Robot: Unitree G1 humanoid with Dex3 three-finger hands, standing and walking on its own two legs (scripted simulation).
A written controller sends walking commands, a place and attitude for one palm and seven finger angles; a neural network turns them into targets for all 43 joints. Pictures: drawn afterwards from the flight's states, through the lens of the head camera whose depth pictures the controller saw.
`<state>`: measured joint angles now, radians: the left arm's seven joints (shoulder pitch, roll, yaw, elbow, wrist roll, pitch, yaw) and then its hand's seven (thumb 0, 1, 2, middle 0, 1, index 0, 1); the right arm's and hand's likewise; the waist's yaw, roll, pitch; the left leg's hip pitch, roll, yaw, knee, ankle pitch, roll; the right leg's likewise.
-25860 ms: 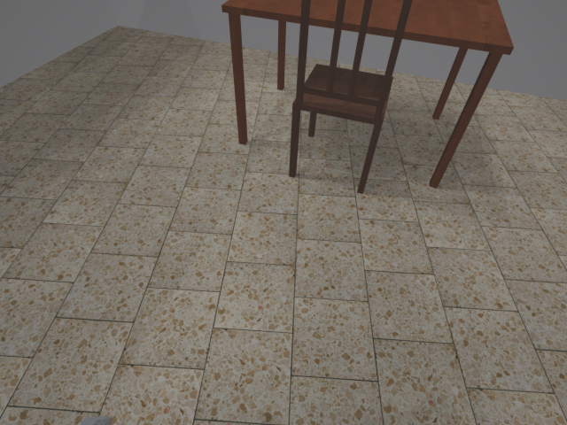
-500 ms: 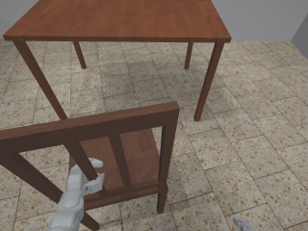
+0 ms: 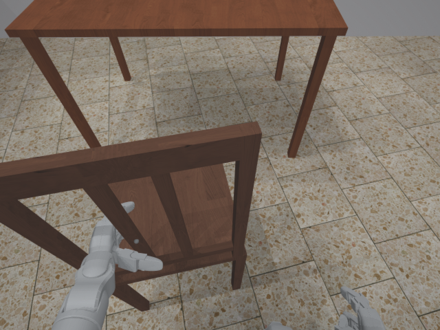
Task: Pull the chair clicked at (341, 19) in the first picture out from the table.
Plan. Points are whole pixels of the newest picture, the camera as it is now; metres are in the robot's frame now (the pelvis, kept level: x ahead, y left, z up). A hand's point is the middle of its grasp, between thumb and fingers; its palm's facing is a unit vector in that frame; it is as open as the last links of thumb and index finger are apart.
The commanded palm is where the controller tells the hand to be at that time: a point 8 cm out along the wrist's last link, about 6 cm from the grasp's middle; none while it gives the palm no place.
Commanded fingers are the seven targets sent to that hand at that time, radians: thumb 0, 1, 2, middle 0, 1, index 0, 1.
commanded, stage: open the thumb and straighten the fingers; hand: left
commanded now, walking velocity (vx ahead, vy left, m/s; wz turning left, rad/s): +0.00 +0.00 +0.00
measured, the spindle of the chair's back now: (130, 232) +0.30 +0.19 -0.02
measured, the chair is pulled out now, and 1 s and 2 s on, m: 0.57 0.57 0.57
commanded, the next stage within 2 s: draw the fingers out of the gap in 0.14 s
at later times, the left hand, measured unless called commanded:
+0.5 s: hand (127, 275) +0.23 +0.18 -0.05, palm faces +0.14 -0.97 -0.22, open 17.4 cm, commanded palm +0.20 +0.23 -0.03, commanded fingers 0.00 -0.55 0.20 0.00 0.00 0.00 0.00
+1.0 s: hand (112, 319) +0.16 +0.19 -0.05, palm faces +0.16 -0.96 -0.22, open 17.5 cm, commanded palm +0.12 +0.25 -0.03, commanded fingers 0.00 -0.55 0.20 0.00 0.00 0.00 0.00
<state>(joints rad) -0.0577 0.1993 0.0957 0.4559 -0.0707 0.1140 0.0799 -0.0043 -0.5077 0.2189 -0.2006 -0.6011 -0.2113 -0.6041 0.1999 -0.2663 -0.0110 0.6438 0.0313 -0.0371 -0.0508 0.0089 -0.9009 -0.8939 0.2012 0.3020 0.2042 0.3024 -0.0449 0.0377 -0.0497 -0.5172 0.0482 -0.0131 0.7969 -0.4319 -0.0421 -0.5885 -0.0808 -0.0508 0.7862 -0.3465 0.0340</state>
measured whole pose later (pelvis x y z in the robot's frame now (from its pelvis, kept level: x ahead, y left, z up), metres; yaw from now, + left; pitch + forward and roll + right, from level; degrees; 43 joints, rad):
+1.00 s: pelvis -0.01 +0.00 -0.02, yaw +2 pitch +8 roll -1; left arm 0.49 0.22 0.05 -0.01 -0.10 0.13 0.04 -0.01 -0.54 0.20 -0.01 0.00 -0.01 0.00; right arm 0.19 -0.24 -0.01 0.57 0.04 -0.14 -0.10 0.01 -0.90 -0.89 0.20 0.30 0.21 0.30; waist -0.02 0.04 -0.09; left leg -0.59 0.04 -0.06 0.93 -0.48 -0.05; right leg -0.64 -0.09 -0.09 0.90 -0.40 0.03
